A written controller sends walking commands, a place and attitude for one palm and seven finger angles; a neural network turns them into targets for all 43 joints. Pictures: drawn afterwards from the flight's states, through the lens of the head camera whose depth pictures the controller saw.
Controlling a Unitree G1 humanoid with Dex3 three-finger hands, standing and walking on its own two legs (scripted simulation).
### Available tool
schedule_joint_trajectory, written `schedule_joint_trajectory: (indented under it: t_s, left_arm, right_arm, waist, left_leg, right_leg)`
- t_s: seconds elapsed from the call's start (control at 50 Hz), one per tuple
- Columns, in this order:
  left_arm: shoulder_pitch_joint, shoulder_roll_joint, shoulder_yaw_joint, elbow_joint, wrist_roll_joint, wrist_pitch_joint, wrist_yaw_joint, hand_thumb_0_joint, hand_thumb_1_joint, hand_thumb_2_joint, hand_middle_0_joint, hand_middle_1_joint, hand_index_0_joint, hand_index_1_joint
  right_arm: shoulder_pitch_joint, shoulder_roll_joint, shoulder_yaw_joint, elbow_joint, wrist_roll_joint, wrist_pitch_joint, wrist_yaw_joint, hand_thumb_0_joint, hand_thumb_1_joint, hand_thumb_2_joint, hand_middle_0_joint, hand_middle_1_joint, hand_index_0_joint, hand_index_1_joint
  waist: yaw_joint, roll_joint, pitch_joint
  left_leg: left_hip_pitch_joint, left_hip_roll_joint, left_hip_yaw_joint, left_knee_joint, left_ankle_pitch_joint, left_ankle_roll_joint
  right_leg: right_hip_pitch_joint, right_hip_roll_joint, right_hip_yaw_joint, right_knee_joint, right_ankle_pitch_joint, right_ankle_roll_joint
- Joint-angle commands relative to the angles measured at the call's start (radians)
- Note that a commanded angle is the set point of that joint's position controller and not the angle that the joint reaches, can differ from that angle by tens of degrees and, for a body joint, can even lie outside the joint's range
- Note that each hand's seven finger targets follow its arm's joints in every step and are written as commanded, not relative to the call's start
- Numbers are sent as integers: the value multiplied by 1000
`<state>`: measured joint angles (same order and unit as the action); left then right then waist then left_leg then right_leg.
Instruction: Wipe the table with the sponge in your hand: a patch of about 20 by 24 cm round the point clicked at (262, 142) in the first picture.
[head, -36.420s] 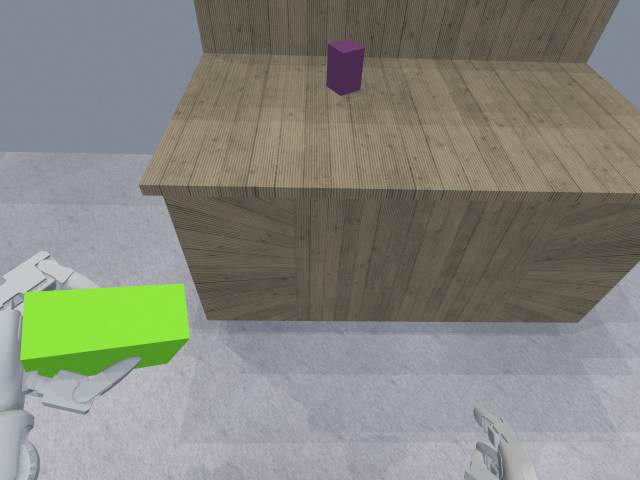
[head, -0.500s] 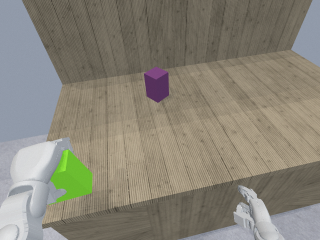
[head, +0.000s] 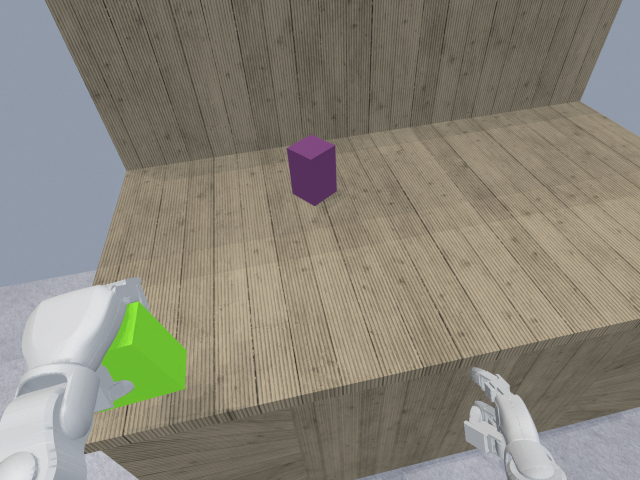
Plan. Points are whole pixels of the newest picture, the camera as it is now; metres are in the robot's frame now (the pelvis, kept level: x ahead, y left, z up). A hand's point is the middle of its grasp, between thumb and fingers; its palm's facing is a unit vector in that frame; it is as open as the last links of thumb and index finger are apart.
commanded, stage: step back with the hand held close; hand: left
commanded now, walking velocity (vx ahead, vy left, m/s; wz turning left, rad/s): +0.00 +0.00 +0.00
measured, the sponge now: (127, 367) +0.19 +0.28 +0.06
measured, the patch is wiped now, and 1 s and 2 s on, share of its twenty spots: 1.00 1.00 1.00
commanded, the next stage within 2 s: stop stepping back and stand still in 2.00 s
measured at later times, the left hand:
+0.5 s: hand (122, 330) +0.19 +0.25 +0.15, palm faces +0.33 -0.85 -0.42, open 9.3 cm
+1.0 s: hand (84, 372) +0.14 +0.25 +0.15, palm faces +0.41 -0.84 -0.36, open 9.3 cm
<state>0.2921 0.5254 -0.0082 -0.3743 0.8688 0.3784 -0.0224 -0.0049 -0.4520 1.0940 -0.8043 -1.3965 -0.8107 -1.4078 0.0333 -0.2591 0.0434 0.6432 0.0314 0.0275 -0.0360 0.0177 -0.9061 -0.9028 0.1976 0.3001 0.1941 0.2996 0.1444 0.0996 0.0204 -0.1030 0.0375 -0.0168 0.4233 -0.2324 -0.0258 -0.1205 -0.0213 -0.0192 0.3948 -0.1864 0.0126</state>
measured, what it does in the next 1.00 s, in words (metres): shifts its weight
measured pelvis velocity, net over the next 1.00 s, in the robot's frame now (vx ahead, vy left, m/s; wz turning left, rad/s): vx -0.07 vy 0.02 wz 0.00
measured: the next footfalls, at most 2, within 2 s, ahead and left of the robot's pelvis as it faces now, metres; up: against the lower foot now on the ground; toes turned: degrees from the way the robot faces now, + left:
right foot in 1.70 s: -0.05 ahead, -0.12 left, +0.00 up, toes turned +2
left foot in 1.98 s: -0.15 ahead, +0.15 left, +0.00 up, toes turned +4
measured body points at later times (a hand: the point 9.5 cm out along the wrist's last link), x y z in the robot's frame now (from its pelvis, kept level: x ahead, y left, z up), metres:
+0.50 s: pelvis -0.03 +0.02 -0.02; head +0.00 +0.03 +0.43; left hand +0.17 +0.29 +0.17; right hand +0.12 -0.24 -0.11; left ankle +0.00 +0.14 -0.74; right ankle +0.02 -0.13 -0.74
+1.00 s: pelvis -0.07 +0.02 -0.03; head -0.05 +0.04 +0.42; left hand +0.12 +0.30 +0.17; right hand +0.12 -0.21 -0.09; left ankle +0.00 +0.14 -0.74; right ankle +0.02 -0.13 -0.74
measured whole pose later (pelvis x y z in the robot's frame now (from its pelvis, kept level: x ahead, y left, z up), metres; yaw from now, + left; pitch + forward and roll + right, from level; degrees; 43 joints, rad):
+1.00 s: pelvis -0.07 +0.02 -0.03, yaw +0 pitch +2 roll -1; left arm 0.47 0.38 0.36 -0.59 -0.04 -0.19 0.16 -0.01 -0.45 1.09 -0.81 -1.40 -0.81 -1.41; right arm 0.18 -0.21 0.03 0.54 0.00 -0.09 -0.07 0.02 -0.90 -0.90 0.20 0.30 0.20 0.30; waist 0.00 -0.02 0.01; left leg -0.50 0.03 -0.02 0.72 -0.25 0.00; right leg -0.49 -0.03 -0.01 0.64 -0.18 0.04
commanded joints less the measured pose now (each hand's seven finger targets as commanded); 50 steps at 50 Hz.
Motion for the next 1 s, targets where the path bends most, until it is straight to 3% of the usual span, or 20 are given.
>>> schedule_joint_trajectory:
  t_s: [0.0, 0.02, 0.04, 0.06, 0.08, 0.12, 0.16, 0.18, 0.24, 0.28, 0.36, 0.44, 0.46, 0.5, 0.56, 0.68, 0.82, 0.86, 0.88, 0.98]
  left_arm:
    - [-108, 203, 155, -77, 45, 7, 45, 0, 100, 1300, -1200, -1600, -1200, -1600]
    - [-250, 2, 339, -342, -854, -223, 72, 0, 100, 1300, -1200, -1600, -1200, -1600]
    - [-45, 108, 391, -154, -855, -296, 93, 0, 100, 1300, -1200, -1600, -1200, -1600]
    - [-19, 111, 447, -215, -901, -355, 108, 0, 100, 1300, -1200, -1600, -1200, -1600]
    - [-24, 63, 405, -287, -917, -396, 113, 0, 100, 1300, -1200, -1600, -1200, -1600]
    - [-12, 59, 417, -401, -936, -458, 138, 0, 100, 1300, -1200, -1600, -1200, -1600]
    - [60, 93, 478, -469, -949, -499, 161, 0, 100, 1300, -1200, -1600, -1200, -1600]
    - [118, 42, 459, -445, -947, -510, 164, 0, 100, 1300, -1200, -1600, -1200, -1600]
    - [185, 28, 475, -407, -949, -526, 170, 0, 100, 1300, -1200, -1600, -1200, -1600]
    - [209, 18, 475, -395, -948, -537, 171, 0, 100, 1300, -1200, -1600, -1200, -1600]
    - [204, 42, 491, -406, -947, -556, 176, 0, 100, 1300, -1200, -1600, -1200, -1600]
    - [216, 31, 484, -422, -948, -576, 180, 0, 100, 1300, -1200, -1600, -1200, -1600]
    - [204, 64, 504, -456, -945, -584, 187, 0, 100, 1300, -1200, -1600, -1200, -1600]
    - [216, 36, 490, -443, -944, -593, 189, 0, 100, 1300, -1200, -1600, -1200, -1600]
    - [194, 65, 517, -446, -938, -604, 199, 0, 100, 1300, -1200, -1600, -1200, -1600]
    - [142, 10, 471, -378, -932, -610, 200, 0, 100, 1300, -1200, -1600, -1200, -1600]
    - [91, 0, 447, -418, -918, -619, 201, 0, 100, 1300, -1200, -1600, -1200, -1600]
    - [87, 34, 477, -439, -913, -624, 207, 0, 100, 1300, -1200, -1600, -1200, -1600]
    - [97, 1, 454, -435, -915, -627, 204, 0, 100, 1300, -1200, -1600, -1200, -1600]
    - [126, 11, 474, -441, -916, -644, 206, 0, 100, 1300, -1200, -1600, -1200, -1600]
  right_arm:
    - [-223, -99, -35, -170, 4, -57, -12, 0, -900, -900, 200, 300, 200, 300]
    - [-63, -60, -37, -378, 14, -46, -17, 0, -900, -900, 200, 300, 200, 300]
    - [7, -62, -11, -288, -10, -51, -21, 0, -900, -900, 200, 300, 200, 300]
    - [39, -70, -22, -278, -6, -50, -30, 0, -900, -900, 200, 300, 200, 300]
    - [39, -54, -21, -268, -5, -56, -35, 0, -900, -900, 200, 300, 200, 300]
    - [41, -74, -34, -258, -17, -74, -51, 0, -900, -900, 200, 300, 200, 300]
    - [37, -94, -46, -268, -23, -87, -56, 0, -900, -900, 200, 300, 200, 300]
    - [47, -83, -47, -268, -21, -89, -54, 0, -900, -900, 200, 300, 200, 300]
    - [57, -78, -67, -266, -10, -82, -47, 0, -900, -900, 200, 300, 200, 300]
    - [57, -80, -73, -262, -8, -79, -46, 0, -900, -900, 200, 300, 200, 300]
    - [41, -90, -81, -270, -4, -93, -47, 0, -900, -900, 200, 300, 200, 300]
    - [57, -88, -79, -263, -8, -111, -50, 0, -900, -900, 200, 300, 200, 300]
    - [50, -93, -80, -265, -8, -116, -53, 0, -900, -900, 200, 300, 200, 300]
    - [62, -87, -77, -256, -10, -124, -54, 0, -900, -900, 200, 300, 200, 300]
    - [63, -97, -80, -255, -12, -136, -59, 0, -900, -900, 200, 300, 200, 300]
    - [79, -96, -75, -246, -17, -150, -62, 0, -900, -900, 200, 300, 200, 300]
    - [68, -99, -73, -247, -21, -162, -56, 0, -900, -900, 200, 300, 200, 300]
    - [64, -101, -76, -247, -24, -162, -56, 0, -900, -900, 200, 300, 200, 300]
    - [66, -93, -74, -246, -25, -161, -55, 0, -900, -900, 200, 300, 200, 300]
    - [77, -85, -81, -240, -31, -162, -47, 0, -900, -900, 200, 300, 200, 300]
  waist:
    - [4, -63, -80]
    - [-120, -179, 67]
    - [-103, -285, 0]
    - [-106, -315, -31]
    - [-118, -279, -104]
    - [-128, -100, -171]
    - [-114, 51, -200]
    - [-113, 65, -218]
    - [-125, -19, -228]
    - [-127, -23, -222]
    - [-129, -2, -175]
    - [-141, -70, -172]
    - [-141, -53, -173]
    - [-145, -57, -164]
    - [-146, -41, -146]
    - [-150, -62, -114]
    - [-151, -29, -113]
    - [-149, -13, -116]
    - [-149, -8, -122]
    - [-151, -45, -146]
  left_leg:
    - [-34, -43, -21, -61, 136, 53]
    - [-49, -15, 9, 35, -70, 73]
    - [-49, -13, 3, 66, -89, 72]
    - [-46, -13, 1, 87, -98, 61]
    - [-29, 0, 10, 116, -84, 61]
    - [-37, 31, 1, 117, 6, 58]
    - [-85, 71, -45, 68, 119, 62]
    - [-117, 79, -55, 69, 170, 65]
    - [-150, 99, -73, 107, 294, 63]
    - [-175, 107, -94, 94, 293, 66]
    - [-252, 104, -108, 80, 148, 65]
    - [-305, 79, -88, 116, -22, 59]
    - [-309, 75, -93, 106, -65, 56]
    - [-331, 68, -90, 107, -149, 60]
    - [-345, 67, -102, 83, -232, 60]
    - [-403, 71, -111, 62, -347, 69]
    - [-419, 79, -125, 53, -354, 74]
    - [-442, 87, -138, 30, -338, 73]
    - [-452, 91, -135, 29, -337, 76]
    - [-450, 75, -109, 85, -305, 63]
  right_leg:
    - [5, 39, 45, -78, 0, -64]
    - [-229, 14, 123, -125, 71, -51]
    - [-217, -22, 87, -95, 42, -52]
    - [-218, -60, 118, -97, 21, -52]
    - [-211, -114, 125, -79, 33, -51]
    - [-189, -153, 115, 5, 167, -57]
    - [-142, -119, 75, 109, 232, -41]
    - [-120, -99, 41, 144, 235, -27]
    - [-135, -97, 34, 181, 279, -14]
    - [-150, -78, 17, 205, 194, -9]
    - [-182, -74, 28, 199, 126, -15]
    - [-200, -103, 67, 168, 137, -27]
    - [-205, -111, 76, 163, 111, -35]
    - [-226, -107, 83, 152, 58, -35]
    - [-259, -98, 91, 140, -37, -36]
    - [-275, -68, 79, 130, -161, -21]
    - [-273, -63, 84, 133, -161, -20]
    - [-247, -53, 78, 156, -128, -19]
    - [-235, -47, 66, 175, -111, -15]
    - [-240, -77, 103, 154, -81, -28]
